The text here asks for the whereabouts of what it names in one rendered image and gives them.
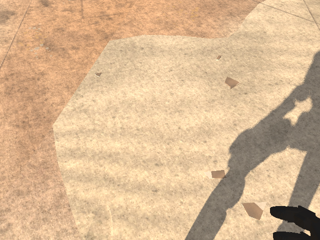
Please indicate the robot right hand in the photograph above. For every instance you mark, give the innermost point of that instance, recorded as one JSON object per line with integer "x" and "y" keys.
{"x": 302, "y": 217}

